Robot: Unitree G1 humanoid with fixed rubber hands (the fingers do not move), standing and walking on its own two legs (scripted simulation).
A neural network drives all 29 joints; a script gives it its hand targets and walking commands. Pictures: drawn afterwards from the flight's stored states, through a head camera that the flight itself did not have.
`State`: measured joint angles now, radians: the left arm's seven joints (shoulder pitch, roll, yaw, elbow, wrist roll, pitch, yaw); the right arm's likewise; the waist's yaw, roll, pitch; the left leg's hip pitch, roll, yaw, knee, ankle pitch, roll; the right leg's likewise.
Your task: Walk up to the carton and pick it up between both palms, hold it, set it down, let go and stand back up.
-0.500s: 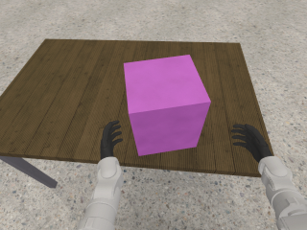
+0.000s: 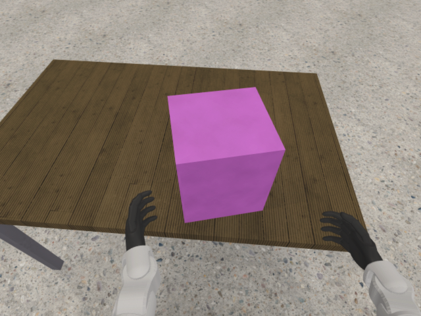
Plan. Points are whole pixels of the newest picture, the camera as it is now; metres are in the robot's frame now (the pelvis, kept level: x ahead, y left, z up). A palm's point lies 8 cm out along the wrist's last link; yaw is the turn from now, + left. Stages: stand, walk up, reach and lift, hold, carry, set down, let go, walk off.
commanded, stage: set down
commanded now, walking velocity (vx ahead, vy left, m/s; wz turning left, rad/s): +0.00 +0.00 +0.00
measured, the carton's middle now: (218, 157) +0.47 +0.03 -0.02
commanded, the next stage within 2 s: none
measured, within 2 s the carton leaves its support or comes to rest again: neither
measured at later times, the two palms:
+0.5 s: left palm (134, 258) +0.21 +0.17 -0.01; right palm (371, 272) +0.22 -0.27 -0.02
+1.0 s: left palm (123, 258) +0.22 +0.20 -0.03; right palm (365, 272) +0.22 -0.26 -0.03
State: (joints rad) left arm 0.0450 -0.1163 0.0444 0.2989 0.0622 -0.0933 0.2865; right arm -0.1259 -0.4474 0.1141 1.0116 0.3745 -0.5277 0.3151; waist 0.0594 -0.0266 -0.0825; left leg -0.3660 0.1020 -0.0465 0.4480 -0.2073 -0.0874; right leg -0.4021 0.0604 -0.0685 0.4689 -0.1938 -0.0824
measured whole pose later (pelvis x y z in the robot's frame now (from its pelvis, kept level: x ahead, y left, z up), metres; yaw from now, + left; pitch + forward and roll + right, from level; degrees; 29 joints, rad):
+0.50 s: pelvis +0.01 +0.00 +0.00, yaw +0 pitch +4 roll +0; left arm 0.24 -0.12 0.00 0.21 0.06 -0.07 0.27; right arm 0.06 -0.45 0.09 0.88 0.38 -0.50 0.33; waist 0.04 -0.04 -0.08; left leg -0.29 0.10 -0.05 0.46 -0.24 -0.09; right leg -0.32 0.06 -0.07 0.46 -0.22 -0.08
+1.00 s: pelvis +0.02 +0.02 +0.00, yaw +1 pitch +5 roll -1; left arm 0.26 -0.06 0.00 0.20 0.06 -0.01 0.23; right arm 0.09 -0.45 0.06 0.83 0.38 -0.41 0.31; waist 0.03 -0.04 -0.05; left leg -0.29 0.08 -0.05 0.47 -0.26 -0.08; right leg -0.31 0.04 -0.07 0.46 -0.23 -0.06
